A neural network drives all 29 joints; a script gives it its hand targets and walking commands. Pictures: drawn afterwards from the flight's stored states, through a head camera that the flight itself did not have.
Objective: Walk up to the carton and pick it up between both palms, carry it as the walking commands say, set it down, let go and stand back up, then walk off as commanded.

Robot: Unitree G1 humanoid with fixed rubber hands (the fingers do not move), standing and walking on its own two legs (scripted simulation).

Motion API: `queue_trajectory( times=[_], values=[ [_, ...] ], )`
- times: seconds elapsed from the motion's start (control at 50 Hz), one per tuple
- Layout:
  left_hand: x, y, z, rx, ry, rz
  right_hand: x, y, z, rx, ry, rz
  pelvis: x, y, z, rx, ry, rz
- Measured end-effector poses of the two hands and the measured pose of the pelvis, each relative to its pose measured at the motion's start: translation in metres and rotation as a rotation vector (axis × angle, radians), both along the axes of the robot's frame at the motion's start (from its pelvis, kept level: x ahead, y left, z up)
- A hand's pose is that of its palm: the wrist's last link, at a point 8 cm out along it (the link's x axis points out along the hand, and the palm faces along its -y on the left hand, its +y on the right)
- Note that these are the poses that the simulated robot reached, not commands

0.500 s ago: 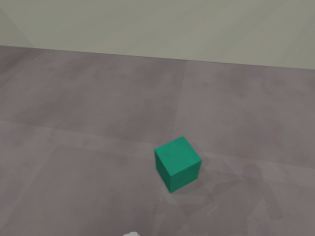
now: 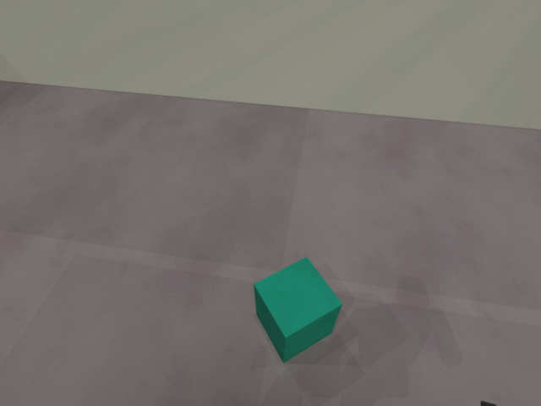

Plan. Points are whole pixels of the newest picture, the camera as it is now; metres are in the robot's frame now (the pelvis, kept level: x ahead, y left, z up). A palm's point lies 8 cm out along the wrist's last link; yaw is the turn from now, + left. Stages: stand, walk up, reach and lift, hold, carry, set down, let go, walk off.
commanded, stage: walk up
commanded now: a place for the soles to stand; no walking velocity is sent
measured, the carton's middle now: (295, 310) +0.54 -0.06 -0.63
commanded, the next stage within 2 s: none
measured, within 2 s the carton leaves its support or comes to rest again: neither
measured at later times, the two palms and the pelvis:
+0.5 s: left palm out of the picture +0.15 +0.31 -0.07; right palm out of the picture +0.13 -0.33 -0.07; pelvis +0.02 -0.01 +0.03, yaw +1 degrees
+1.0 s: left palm out of the picture +0.11 +0.20 -0.10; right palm out of the picture +0.18 -0.51 -0.05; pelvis +0.07 -0.14 -0.01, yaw +11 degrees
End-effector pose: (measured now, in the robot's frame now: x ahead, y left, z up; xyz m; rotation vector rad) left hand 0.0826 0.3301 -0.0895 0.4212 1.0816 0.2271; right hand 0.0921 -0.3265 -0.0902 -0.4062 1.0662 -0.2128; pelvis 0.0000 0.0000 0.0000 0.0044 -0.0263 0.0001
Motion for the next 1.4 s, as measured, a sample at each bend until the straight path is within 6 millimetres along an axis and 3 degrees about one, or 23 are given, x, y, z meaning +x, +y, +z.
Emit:
queue_trajectory(
  times=[0.12,0.24,0.34,0.48,0.54,0.64,0.74,0.78,0.82,0.92,0.98,1.06,1.16,1.26,1.32,1.4],
  values=[
    [0.045,-0.007,0.013,-0.01,-0.052,-0.01,0.023,0.008,0.0,0.033,0.005,-0.009,0.013,-0.001,0.009,-0.001,0.001,0.0],
    [0.071,-0.012,0.022,-0.017,-0.07,-0.015,0.042,0.004,0.01,0.029,-0.007,-0.027,0.018,-0.002,0.017,0.002,-0.007,-0.001],
    [0.075,-0.016,0.024,-0.033,-0.054,-0.007,0.047,0.001,0.018,0.023,0.002,-0.038,0.021,-0.003,0.024,0.0,-0.01,-0.002],
    [0.063,-0.018,0.021,-0.055,-0.006,0.007,0.043,-0.001,0.024,0.014,0.017,-0.05,0.021,-0.004,0.029,-0.003,-0.007,0.002],
    [0.07,-0.012,0.027,-0.056,-0.054,0.005,0.022,-0.022,0.028,-0.063,0.036,-0.062,0.02,-0.012,0.026,0.001,0.007,0.035],
    [0.076,-0.014,0.029,-0.038,-0.095,0.003,-0.016,-0.08,0.044,-0.213,0.11,-0.063,0.023,-0.037,0.016,0.016,0.014,0.065],
    [0.081,-0.044,0.02,-0.027,-0.096,0.008,-0.019,-0.145,0.052,-0.31,0.14,-0.022,0.032,-0.077,0.001,0.011,0.02,0.089],
    [0.082,-0.061,0.012,-0.015,-0.115,0.016,-0.008,-0.169,0.047,-0.335,0.143,0.011,0.037,-0.096,-0.01,-0.002,0.02,0.101],
    [0.071,-0.078,0.005,-0.022,-0.112,0.036,0.01,-0.181,0.041,-0.339,0.129,0.026,0.041,-0.111,-0.014,-0.007,0.017,0.124],
    [0.033,-0.114,-0.004,-0.064,-0.063,0.131,0.069,-0.173,0.038,-0.279,0.069,0.112,0.055,-0.131,-0.006,-0.006,0.005,0.177],
    [0.023,-0.122,-0.013,-0.065,-0.057,0.173,0.089,-0.176,0.037,-0.288,0.042,0.172,0.067,-0.14,-0.012,-0.005,0.007,0.196],
    [0.035,-0.142,-0.016,-0.06,-0.066,0.193,0.099,-0.2,0.048,-0.319,0.036,0.192,0.08,-0.165,-0.012,0.007,0.003,0.215],
    [0.058,-0.172,-0.015,-0.057,-0.099,0.2,0.124,-0.247,0.058,-0.359,0.03,0.237,0.097,-0.204,-0.015,-0.004,0.005,0.258],
    [0.064,-0.211,-0.02,0.001,-0.12,0.24,0.171,-0.292,0.036,-0.346,0.014,0.295,0.115,-0.254,-0.034,-0.019,0.013,0.301],
    [0.046,-0.238,-0.021,0.001,-0.094,0.298,0.206,-0.292,0.02,-0.288,-0.018,0.305,0.123,-0.272,-0.032,-0.013,0.004,0.332],
    [0.022,-0.263,-0.007,0.013,-0.064,0.368,0.244,-0.269,0.006,-0.17,-0.027,0.38,0.133,-0.284,-0.02,0.002,-0.002,0.368]
  ],
)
